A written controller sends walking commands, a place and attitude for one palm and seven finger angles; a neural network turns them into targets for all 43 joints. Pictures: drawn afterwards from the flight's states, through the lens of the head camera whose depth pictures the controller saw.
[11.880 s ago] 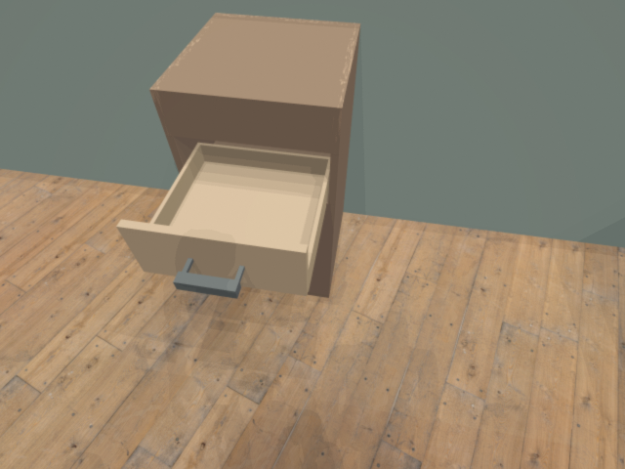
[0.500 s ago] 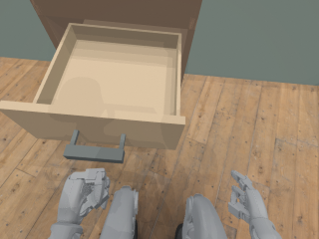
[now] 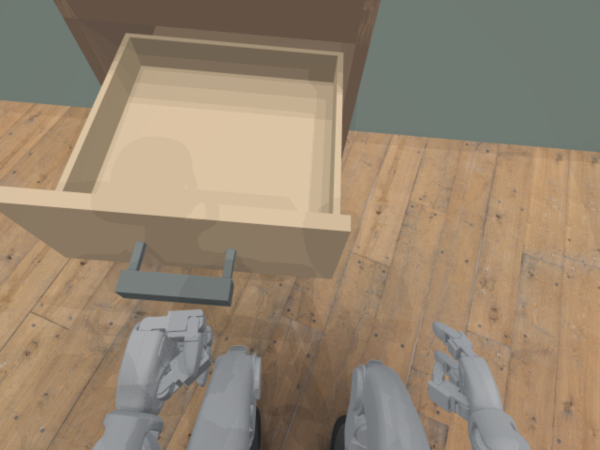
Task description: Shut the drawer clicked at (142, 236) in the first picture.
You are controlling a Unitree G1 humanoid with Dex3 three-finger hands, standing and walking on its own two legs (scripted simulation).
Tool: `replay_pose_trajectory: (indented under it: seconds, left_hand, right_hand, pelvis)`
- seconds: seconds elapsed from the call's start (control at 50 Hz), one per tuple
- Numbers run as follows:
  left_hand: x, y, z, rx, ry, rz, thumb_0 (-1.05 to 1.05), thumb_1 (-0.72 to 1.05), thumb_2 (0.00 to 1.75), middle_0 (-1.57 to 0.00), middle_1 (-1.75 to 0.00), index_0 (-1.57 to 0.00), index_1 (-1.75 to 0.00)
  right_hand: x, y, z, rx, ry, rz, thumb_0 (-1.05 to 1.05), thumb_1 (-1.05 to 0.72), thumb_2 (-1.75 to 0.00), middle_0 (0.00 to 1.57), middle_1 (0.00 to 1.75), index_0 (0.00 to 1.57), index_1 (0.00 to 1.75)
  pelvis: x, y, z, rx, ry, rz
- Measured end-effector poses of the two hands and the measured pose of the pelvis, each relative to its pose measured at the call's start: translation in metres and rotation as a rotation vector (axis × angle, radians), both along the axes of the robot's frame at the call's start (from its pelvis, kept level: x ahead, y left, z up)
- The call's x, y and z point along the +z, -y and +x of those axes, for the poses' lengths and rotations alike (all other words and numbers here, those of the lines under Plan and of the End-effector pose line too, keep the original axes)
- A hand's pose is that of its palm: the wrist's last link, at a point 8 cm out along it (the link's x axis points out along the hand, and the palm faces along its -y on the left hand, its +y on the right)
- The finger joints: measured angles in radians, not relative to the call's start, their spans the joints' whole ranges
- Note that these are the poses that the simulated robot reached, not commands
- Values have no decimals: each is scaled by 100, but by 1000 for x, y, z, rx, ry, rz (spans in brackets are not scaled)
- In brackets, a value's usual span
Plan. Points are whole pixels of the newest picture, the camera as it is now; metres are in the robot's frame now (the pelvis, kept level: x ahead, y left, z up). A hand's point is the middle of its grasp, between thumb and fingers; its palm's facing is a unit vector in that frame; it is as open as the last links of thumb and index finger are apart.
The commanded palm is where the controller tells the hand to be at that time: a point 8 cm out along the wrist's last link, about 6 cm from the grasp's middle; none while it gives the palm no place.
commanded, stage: push the drawer shut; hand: left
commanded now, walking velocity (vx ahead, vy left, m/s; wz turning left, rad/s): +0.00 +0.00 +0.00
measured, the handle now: (181, 270) +0.33 +0.17 +0.01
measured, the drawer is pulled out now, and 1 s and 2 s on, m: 0.30 0.24 0.11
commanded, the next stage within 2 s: none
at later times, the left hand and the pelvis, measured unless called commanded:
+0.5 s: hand (205, 338) +0.25 +0.13 +0.01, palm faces -0.06 -1.00 -0.03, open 2.9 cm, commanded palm +0.26 +0.18 +0.02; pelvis +0.00 +0.00 +0.00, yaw +0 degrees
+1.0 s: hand (210, 293) +0.30 +0.13 +0.01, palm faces -0.06 -1.00 -0.04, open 2.9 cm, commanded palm +0.31 +0.17 +0.02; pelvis -0.03 +0.01 +0.00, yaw +0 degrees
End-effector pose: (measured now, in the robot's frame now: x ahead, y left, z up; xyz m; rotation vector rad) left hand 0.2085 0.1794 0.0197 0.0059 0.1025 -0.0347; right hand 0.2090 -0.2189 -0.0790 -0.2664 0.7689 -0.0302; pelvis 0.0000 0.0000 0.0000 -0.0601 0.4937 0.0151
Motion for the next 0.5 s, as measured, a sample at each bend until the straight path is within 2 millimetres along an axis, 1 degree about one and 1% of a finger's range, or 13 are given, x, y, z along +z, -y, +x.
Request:
replay_pose_trajectory:
  seconds: [0.14,0.24,0.3,0.5]
  left_hand:
    - [1,3,1,2,3,6,2,90,90,-140,-160,-140,-160]
    - [-2,1,12,0,19,19,2,90,90,-140,-160,-140,-160]
    - [-4,-1,17,-11,24,23,0,88,91,-140,-160,-140,-160]
    - [-7,-7,22,-22,24,27,-4,80,93,-140,-160,-140,-160]
  right_hand:
    - [1,1,4,3,4,2,1,-90,-90,20,30,21,30]
    - [-1,3,3,7,-2,-6,1,-90,-90,20,30,21,30]
    - [-3,5,1,4,-14,-13,1,-90,-90,20,30,21,30]
    - [-8,12,-15,-5,-60,-39,1,-90,-90,20,30,21,30]
  pelvis:
    - [1,2,1,1,2,3]
    - [0,4,1,1,-2,2]
    - [-1,5,1,1,-4,0]
    - [0,3,-4,5,-1,-6]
